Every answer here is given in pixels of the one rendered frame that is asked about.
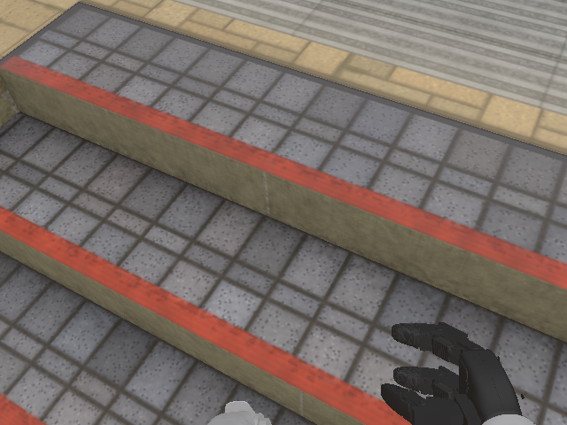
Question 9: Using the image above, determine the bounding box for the right robot hand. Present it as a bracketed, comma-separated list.
[381, 322, 524, 425]

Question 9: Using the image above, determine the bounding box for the robot left shin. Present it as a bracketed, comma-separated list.
[225, 401, 256, 417]

